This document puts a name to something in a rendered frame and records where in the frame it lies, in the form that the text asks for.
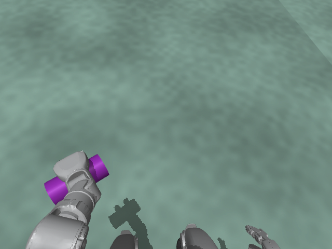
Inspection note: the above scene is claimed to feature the left robot arm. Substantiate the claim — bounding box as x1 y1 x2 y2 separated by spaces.
25 169 101 249

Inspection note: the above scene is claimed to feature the can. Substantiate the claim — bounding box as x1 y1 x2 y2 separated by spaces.
44 154 109 205

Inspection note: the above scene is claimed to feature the right robot hand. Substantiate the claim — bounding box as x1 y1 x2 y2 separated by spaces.
245 225 280 249

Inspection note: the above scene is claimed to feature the left robot hand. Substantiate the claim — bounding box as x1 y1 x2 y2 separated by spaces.
53 151 90 182

